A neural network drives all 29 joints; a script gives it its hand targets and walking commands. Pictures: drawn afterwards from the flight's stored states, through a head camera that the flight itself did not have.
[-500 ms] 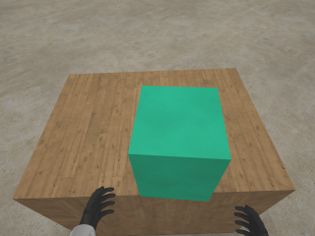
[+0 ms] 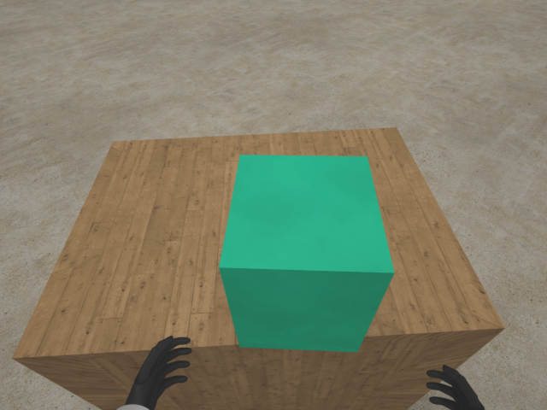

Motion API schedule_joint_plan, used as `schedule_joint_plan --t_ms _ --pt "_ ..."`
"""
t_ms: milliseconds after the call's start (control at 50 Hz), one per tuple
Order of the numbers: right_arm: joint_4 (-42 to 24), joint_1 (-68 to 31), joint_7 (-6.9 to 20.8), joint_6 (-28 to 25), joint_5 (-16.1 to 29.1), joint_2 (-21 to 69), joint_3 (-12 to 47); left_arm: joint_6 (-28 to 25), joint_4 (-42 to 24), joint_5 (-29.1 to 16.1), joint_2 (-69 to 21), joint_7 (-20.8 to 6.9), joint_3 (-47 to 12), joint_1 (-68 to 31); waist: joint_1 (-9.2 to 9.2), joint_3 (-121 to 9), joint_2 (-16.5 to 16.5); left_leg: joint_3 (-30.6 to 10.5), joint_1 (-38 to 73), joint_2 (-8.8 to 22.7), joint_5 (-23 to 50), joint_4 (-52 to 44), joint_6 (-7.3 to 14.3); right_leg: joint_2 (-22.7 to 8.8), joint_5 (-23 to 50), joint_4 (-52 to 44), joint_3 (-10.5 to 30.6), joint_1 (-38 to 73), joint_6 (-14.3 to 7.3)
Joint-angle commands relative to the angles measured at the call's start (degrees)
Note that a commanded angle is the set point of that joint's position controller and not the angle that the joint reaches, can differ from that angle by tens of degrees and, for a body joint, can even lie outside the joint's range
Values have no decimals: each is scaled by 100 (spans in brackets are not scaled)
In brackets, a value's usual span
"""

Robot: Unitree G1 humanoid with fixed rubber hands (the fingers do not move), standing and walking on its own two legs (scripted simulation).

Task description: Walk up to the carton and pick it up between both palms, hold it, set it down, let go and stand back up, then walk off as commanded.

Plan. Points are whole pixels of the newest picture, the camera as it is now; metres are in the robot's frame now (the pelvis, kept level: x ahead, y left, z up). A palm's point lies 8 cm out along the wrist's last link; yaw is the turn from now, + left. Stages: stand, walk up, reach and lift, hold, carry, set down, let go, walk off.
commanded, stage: stand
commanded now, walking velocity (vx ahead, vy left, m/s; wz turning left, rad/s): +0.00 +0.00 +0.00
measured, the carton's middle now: (300, 256) +0.37 -0.02 +0.02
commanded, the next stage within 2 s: walk off in 0.62 s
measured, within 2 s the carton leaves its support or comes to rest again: neither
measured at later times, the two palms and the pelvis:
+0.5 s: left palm (134, 405) +0.17 +0.22 -0.05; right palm out of the picture +0.14 -0.27 -0.08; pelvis +0.00 +0.00 +0.00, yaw +0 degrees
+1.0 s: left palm out of the picture +0.11 +0.27 -0.09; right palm out of the picture +0.12 -0.28 -0.09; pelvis -0.01 +0.01 -0.01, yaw +0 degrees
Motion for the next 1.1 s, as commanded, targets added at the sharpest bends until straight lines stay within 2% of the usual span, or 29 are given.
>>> schedule_joint_plan --t_ms 0,20,40,80,100,140,200,220,260,280,320,400,440,540,560,620,680,760,780,800,820,860,900,960,1000,1020,1040,1060,1080 --pt "-272 123 50 -2 -676 -1555 -355 -53 501 649 2093 494 769 -224 -179 163 -604 -131 351 135 -375 -243 394 -328 -871 -209 262 -471 -323" --pt "-302 40 83 2 -685 -1443 -343 -81 508 639 2082 506 738 -270 -276 128 -696 -233 226 187 -447 -298 424 -393 -812 -125 305 -407 -401" --pt "-266 135 49 4 -675 -1580 -335 -76 457 638 2037 478 729 -151 -137 51 -770 -162 278 240 -271 -200 452 -366 -674 -138 294 -298 -402" --pt "-226 71 78 39 -670 -1537 -328 -139 469 658 2131 494 768 -222 -197 -114 -856 -291 297 237 -117 -296 485 -367 -429 53 212 -40 -389" --pt "-321 -77 48 40 -739 -1575 -365 -131 520 595 2096 484 780 77 -198 -206 -577 -155 538 241 75 -200 521 -338 -185 14 209 -172 -376" --pt "-249 46 88 57 -671 -1575 -372 -120 572 631 2251 541 782 -52 -286 -331 -886 -233 577 260 272 -169 470 -407 135 110 161 26 -424" --pt "-318 -155 61 36 -718 -1685 -418 -115 503 611 2202 528 781 72 -204 -168 -791 -232 501 265 249 -161 459 -344 -11 75 155 -94 -431" --pt "-330 -90 60 48 -716 -1640 -374 -147 478 612 2101 545 756 69 -171 -190 -553 -202 484 294 399 -124 484 -369 24 74 184 -36 -399" --pt "-200 94 86 62 -695 -1624 -376 -187 479 611 2190 542 772 -142 -300 -194 -741 -231 403 218 150 -171 402 -379 126 47 271 -13 -397" --pt "-196 102 49 66 -730 -1704 -397 -199 500 598 2151 528 783 154 -163 -209 -881 -233 470 234 120 -173 474 -388 90 118 296 -100 -413" --pt "-312 -45 87 73 -720 -1709 -416 -174 503 603 2181 569 808 28 -257 -99 -584 -158 496 224 148 -79 468 -361 37 22 248 -155 -433" --pt "-209 -38 59 90 -664 -1516 -373 -150 466 566 2134 579 760 36 -205 -258 -934 -208 562 273 241 -199 448 -398 -23 65 230 -156 -453" --pt "-231 -59 78 65 -711 -1770 -405 -177 548 584 2115 572 744 153 -179 -357 -674 -199 723 297 462 -78 494 -432 233 123 229 -113 -421" --pt "-233 -144 85 72 -689 -1607 -381 -146 732 585 2042 578 683 122 -241 -230 -756 -315 567 323 130 -211 472 -392 18 46 297 -137 -371" --pt "-232 -168 80 88 -737 -1593 -359 -155 754 554 2084 567 689 86 -184 -304 -398 -249 600 308 158 -123 526 -407 58 39 316 -138 -425" --pt "-327 -259 109 76 -720 -1617 -421 -180 876 622 2107 534 647 -15 -237 -493 -683 -257 657 313 239 -169 492 -381 177 93 187 31 -416" --pt "-236 -289 67 87 -725 -1771 -447 -155 879 630 2201 495 695 32 -220 -330 -441 -303 636 352 297 -27 481 -396 190 104 282 -176 -471" --pt "-136 -122 81 56 -706 -1697 -441 -174 950 609 2311 488 664 175 -228 -345 -618 -312 567 306 216 -9 555 -466 630 123 336 -3 -524" --pt "-126 -76 59 92 -732 -1628 -407 -184 985 654 2313 473 689 72 -313 -355 -582 -258 600 306 373 -48 511 -410 709 167 257 -4 -455" --pt "-388 88 -37 176 -715 -1871 -207 40 1034 499 2359 441 707 241 -119 145 -486 -561 335 301 2208 371 647 -482 2380 445 435 -525 -716" --pt "-381 -14 -62 182 -684 -1887 -247 52 1005 450 2397 477 750 413 -54 -87 -373 -467 515 203 2396 612 692 -589 2626 537 559 -553 -787" --pt "-377 184 -68 248 -697 -1888 -296 128 983 514 2468 484 797 303 -90 -13 -615 -302 313 52 2088 860 721 -629 2491 619 606 -486 -983" --pt "-385 132 -83 296 -614 -1971 -346 190 955 515 2388 491 784 399 -105 90 -475 -493 171 208 1765 675 889 -465 2121 911 379 -542 -918" --pt "-376 114 -65 383 -627 -1908 -300 312 980 526 2485 457 828 127 -83 546 -1025 -268 -34 -191 444 965 729 -758 1168 156 866 -952 -1151" --pt "-340 252 -53 415 -634 -1896 -322 357 947 504 2520 443 880 -26 -141 466 -985 -218 109 -306 -111 989 659 -783 662 90 864 -1115 -1175" --pt "-343 389 -37 423 -608 -1964 -327 376 898 530 2501 437 867 -139 -244 494 -866 -519 50 -50 85 556 761 -494 535 421 555 -1031 -1005" --pt "-395 260 -52 413 -656 -2091 -377 393 890 509 2435 459 838 -24 -163 584 -775 -798 -97 125 -13 481 877 -346 34 680 546 -1264 -971" --pt "-407 309 -45 387 -650 -2115 -411 391 902 530 2298 444 828 28 -283 397 -90 -1163 -240 545 -12 -75 1149 6 -498 1442 195 -1048 -774" --pt "-405 264 -35 379 -689 -2393 -475 413 990 548 2229 476 833 147 -282 516 666 -2026 -779 1414 700 -912 1611 590 -1530 2889 -397 -789 -487"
